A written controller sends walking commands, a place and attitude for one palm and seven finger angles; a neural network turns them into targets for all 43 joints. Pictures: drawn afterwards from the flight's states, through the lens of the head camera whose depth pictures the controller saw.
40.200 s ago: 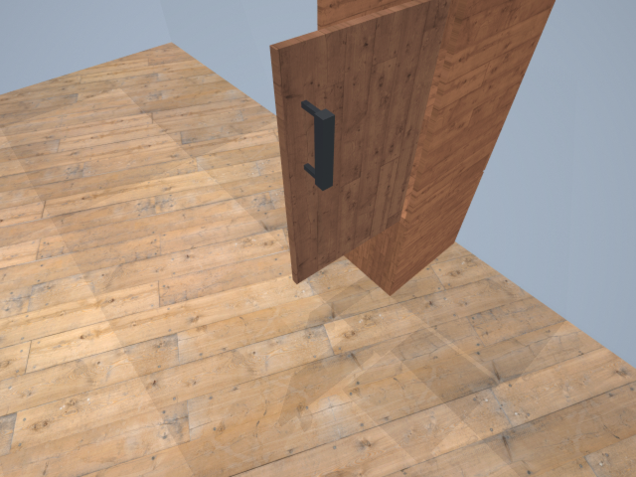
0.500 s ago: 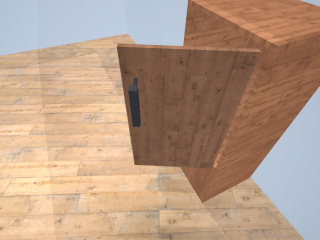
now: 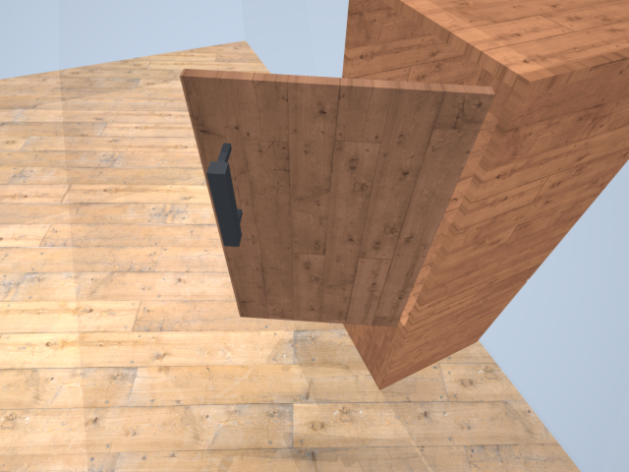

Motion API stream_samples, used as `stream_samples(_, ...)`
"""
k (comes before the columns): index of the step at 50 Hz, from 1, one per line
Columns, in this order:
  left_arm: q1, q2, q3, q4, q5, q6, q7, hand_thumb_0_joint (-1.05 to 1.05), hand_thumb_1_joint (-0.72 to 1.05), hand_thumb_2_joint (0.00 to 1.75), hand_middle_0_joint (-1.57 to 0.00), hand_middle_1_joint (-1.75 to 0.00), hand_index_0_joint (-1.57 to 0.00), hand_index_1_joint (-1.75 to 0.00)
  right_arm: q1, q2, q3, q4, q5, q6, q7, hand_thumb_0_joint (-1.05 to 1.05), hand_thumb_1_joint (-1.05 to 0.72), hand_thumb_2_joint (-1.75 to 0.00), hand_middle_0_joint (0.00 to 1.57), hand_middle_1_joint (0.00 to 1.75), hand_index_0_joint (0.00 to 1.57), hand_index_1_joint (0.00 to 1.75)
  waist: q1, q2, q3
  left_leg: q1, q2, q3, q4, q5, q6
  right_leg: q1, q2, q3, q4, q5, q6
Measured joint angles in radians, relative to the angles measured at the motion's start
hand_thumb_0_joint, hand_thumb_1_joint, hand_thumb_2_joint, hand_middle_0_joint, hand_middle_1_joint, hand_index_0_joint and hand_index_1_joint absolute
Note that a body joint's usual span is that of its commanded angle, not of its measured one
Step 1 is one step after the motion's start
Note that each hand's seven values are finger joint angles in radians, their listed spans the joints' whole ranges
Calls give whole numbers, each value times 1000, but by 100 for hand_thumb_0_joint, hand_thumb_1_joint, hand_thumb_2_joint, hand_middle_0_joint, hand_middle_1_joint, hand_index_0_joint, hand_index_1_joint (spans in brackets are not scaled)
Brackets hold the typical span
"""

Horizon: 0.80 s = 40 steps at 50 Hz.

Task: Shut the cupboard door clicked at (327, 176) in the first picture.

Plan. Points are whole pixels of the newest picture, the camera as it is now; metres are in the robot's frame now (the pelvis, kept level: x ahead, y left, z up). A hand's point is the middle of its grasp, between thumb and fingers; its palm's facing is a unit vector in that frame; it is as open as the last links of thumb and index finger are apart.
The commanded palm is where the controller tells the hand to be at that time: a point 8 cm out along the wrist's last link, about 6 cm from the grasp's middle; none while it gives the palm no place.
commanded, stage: come to a stop and stand still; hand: left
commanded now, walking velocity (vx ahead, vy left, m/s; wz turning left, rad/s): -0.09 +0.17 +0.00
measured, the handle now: (229, 196) +0.46 +0.16 +0.08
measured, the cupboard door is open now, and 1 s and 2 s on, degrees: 62 62 62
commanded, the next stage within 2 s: look again from close up in 0.90 s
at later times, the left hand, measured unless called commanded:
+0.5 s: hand out of the picture +0.03 +0.17 -0.17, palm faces +0.03 -0.98 -0.18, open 7.3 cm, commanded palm none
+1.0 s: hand out of the picture +0.04 +0.19 -0.17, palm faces -0.02 -0.98 -0.21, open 7.3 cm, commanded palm none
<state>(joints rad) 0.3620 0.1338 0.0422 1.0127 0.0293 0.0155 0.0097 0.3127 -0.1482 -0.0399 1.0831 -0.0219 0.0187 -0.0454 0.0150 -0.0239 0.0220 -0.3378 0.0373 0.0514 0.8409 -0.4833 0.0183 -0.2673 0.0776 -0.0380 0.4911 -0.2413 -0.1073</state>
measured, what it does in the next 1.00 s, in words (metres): steps on the spot: left foot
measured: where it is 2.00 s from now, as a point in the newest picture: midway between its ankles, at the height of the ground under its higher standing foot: outside the picture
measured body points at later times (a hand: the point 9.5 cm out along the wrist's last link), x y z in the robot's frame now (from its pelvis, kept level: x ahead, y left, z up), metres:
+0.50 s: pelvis +0.03 +0.01 +0.01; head +0.04 +0.01 +0.46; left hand +0.03 +0.23 -0.15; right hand +0.08 -0.22 -0.14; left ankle +0.03 +0.09 -0.74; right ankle +0.01 -0.06 -0.74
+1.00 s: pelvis +0.03 +0.03 +0.00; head +0.03 +0.01 +0.45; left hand +0.04 +0.25 -0.15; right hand +0.01 -0.18 -0.17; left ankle +0.03 +0.09 -0.74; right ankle +0.01 -0.06 -0.74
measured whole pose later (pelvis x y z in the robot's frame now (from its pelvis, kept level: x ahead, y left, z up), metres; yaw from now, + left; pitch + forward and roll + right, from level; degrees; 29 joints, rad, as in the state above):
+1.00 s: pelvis +0.03 +0.03 +0.00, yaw -1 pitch +0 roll +0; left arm 0.31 0.14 -0.03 1.08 0.00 -0.03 0.04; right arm 0.34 -0.14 0.03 1.08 -0.02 -0.01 -0.02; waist -0.02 0.04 0.01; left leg -0.21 -0.07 0.07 0.47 -0.26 0.08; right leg -0.20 0.06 0.00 0.49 -0.29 -0.06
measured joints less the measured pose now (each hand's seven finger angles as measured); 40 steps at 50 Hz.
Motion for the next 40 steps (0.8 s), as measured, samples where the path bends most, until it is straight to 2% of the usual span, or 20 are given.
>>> stream_samples(2,0,-5,-1,0,1,-1,5,0,91,90,-20,-30,-20,-30,-20,-1,-1,-10,1,-5,0,0,-91,-90,20,30,20,30,6,-10,6,-25,-6,10,33,-1,-5,18,9,0,-31,12,-6)
stream_samples(4,2,-11,-5,5,0,-7,9,0,91,90,-20,-30,-20,-30,-44,0,2,-22,4,-9,-1,0,-91,-90,20,30,20,30,10,-15,8,-29,-16,15,1,20,-13,34,19,2,-55,21,-8)
stream_samples(6,2,-16,-13,16,-3,-16,13,0,91,90,-20,-30,-20,-30,-70,5,7,-32,10,-16,0,0,-91,-90,20,30,20,30,12,-16,9,-7,-25,12,-96,68,-19,49,32,6,-71,25,-8)
stream_samples(8,2,-20,-22,31,-9,-24,17,0,91,90,-20,-30,-20,-30,-89,15,15,-38,15,-26,0,0,-91,-90,20,30,20,30,9,-10,6,48,-28,-1,-253,166,-19,61,48,7,-70,19,-4)
stream_samples(9,-1,-23,-27,39,-13,-26,18,0,91,90,-20,-30,-20,-30,-97,17,14,-38,17,-33,-5,0,-92,-90,20,30,20,30,5,-2,4,73,-24,-9,-311,223,-6,66,57,4,-64,12,-2)
stream_samples(11,-19,-19,-31,52,-16,-24,23,0,91,90,-20,-30,-20,-30,-114,29,16,-31,19,-37,-12,0,-94,-90,20,30,20,30,6,-19,7,98,-33,-4,-330,233,16,86,50,10,-68,5,7)
stream_samples(17,-50,5,-46,69,-18,-21,29,2,93,90,-20,-30,-20,-30,-126,29,33,-27,18,-40,-11,-1,-95,-90,20,30,20,30,13,-23,0,144,-58,5,-402,245,24,115,26,22,-104,16,19)
stream_samples(28,-61,21,-55,64,-23,-34,28,1,92,90,-20,-30,-20,-30,-89,-7,45,13,12,-33,2,-1,-95,-90,20,30,20,30,3,9,-4,180,-85,9,-469,277,37,128,2,27,-118,18,30)
stream_samples(36,-59,16,-62,76,-26,-34,28,1,92,90,-20,-30,-20,-30,-38,7,60,54,10,-31,10,0,-92,-90,20,30,20,30,-7,7,2,193,-91,14,-487,285,40,130,-4,33,-116,16,31)
stream_samples(38,-56,8,-67,75,-19,-50,41,1,92,90,-20,-30,-20,-30,-31,5,62,39,14,-24,17,0,-92,-90,20,30,20,30,-13,24,8,152,-77,11,-427,261,30,116,8,27,-109,19,35)
stream_samples(40,-47,3,-73,69,-21,-55,42,1,91,90,-20,-30,-20,-30,-19,3,58,12,11,-22,23,0,-92,-90,20,30,20,30,-28,36,9,122,-72,8,-375,234,35,94,11,22,-75,4,32)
